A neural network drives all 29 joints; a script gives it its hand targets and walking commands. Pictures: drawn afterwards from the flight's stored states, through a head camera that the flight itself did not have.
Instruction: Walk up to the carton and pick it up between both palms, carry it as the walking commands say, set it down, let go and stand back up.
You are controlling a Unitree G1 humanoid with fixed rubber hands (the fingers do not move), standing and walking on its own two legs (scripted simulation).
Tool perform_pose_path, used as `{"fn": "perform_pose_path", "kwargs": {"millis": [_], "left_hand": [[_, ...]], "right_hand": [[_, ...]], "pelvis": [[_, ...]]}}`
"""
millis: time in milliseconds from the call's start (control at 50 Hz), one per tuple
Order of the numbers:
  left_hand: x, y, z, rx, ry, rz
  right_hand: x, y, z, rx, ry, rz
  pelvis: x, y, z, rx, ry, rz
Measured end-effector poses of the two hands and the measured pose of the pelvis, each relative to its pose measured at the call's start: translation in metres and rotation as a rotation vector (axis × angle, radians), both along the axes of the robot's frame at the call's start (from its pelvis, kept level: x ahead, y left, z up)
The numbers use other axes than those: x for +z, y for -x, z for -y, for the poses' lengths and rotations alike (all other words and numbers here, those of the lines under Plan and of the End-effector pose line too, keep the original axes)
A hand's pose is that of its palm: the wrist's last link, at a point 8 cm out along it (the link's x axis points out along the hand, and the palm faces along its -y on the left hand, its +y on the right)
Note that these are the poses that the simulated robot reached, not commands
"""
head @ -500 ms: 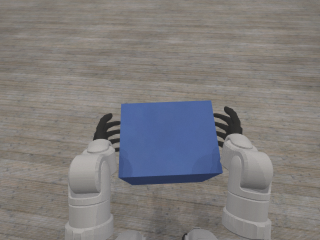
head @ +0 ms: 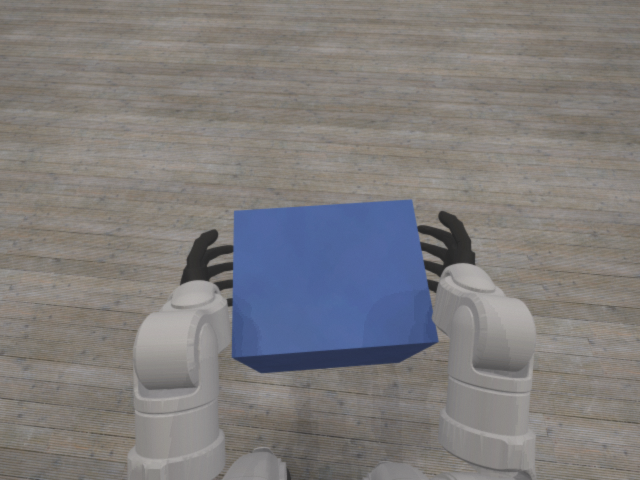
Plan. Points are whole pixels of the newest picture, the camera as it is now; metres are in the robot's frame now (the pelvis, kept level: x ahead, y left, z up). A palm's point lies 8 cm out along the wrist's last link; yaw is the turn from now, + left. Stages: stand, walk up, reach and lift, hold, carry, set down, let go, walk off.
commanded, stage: carry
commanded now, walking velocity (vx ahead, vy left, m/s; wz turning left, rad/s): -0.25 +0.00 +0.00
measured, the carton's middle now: (327, 296) +0.33 -0.01 +0.01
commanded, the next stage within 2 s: none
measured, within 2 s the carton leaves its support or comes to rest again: neither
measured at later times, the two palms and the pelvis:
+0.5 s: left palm (112, 477) +0.13 +0.17 +0.10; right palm (457, 429) +0.15 -0.10 +0.12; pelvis -0.15 +0.02 +0.01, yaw +2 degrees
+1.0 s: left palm out of the picture +0.05 +0.16 +0.11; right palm out of the picture +0.07 -0.12 +0.12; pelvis -0.23 +0.02 +0.00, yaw +0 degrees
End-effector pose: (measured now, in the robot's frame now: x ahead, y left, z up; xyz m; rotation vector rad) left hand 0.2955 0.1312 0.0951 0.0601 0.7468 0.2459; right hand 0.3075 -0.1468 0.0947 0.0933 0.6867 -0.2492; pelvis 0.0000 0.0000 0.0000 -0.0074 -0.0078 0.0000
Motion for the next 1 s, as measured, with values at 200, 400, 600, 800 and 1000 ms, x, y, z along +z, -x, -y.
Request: {"fn": "perform_pose_path", "kwargs": {"millis": [200,400,600,800,1000], "left_hand": [[0.022,0.073,0.001,-0.002,-0.019,0.045],[0.006,0.150,-0.036,0.021,0.044,0.005],[0.005,0.175,-0.029,0.021,0.065,0.032],[0.022,0.215,-0.022,0.003,-0.006,0.057],[0.018,0.243,-0.026,0.012,0.016,0.046]], "right_hand": [[0.015,0.071,0.002,0.008,-0.031,0.047],[0.016,0.142,-0.035,0.038,0.028,0.004],[0.026,0.171,-0.029,0.028,0.060,0.032],[0.024,0.214,-0.022,0.010,-0.003,0.057],[0.027,0.242,-0.026,0.023,0.026,0.046]], "pelvis": [[0.006,0.068,0.001,0.028,-0.038,0.026],[0.003,0.136,-0.024,0.036,0.004,0.037],[0.005,0.171,-0.019,0.009,0.006,-0.034],[0.005,0.208,-0.019,0.002,0.017,0.014],[0.003,0.231,-0.019,0.003,0.016,0.046]]}}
